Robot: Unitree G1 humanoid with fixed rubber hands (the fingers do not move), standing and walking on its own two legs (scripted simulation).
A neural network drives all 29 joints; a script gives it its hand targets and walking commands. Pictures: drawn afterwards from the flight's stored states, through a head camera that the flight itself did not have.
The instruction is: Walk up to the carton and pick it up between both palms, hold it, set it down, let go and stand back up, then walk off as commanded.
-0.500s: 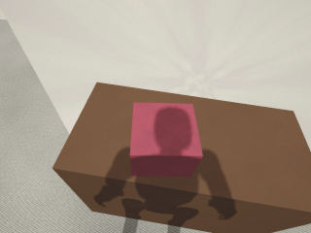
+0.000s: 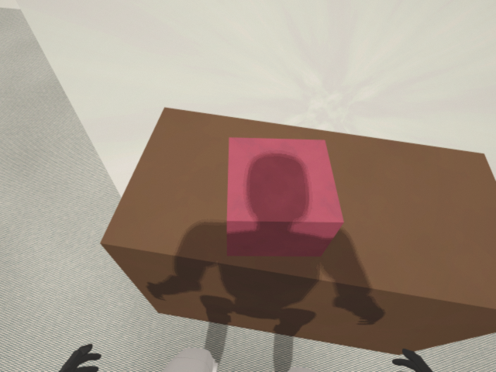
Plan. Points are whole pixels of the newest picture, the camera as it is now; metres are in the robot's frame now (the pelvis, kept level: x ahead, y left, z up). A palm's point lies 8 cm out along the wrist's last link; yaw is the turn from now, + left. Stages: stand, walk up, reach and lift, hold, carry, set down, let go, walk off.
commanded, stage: walk off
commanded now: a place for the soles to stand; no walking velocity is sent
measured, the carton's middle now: (275, 198) +0.43 -0.02 -0.05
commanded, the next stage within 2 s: none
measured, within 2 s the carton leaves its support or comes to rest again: neither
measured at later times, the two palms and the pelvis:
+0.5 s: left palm out of the picture -0.03 +0.31 -0.12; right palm out of the picture +0.06 -0.28 -0.09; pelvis -0.10 +0.00 -0.01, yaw +1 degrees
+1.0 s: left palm out of the picture -0.19 +0.30 -0.09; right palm out of the picture -0.10 -0.30 -0.13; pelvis -0.25 -0.02 -0.01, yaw +2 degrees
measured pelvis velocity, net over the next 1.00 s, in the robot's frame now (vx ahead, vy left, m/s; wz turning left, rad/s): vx -0.25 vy -0.02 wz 0.04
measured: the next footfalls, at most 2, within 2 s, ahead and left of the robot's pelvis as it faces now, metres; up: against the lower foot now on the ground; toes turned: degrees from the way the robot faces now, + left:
right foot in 0.56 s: -0.09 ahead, -0.13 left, +0.00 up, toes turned +7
left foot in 1.08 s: -0.24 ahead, +0.11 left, +0.00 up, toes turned -4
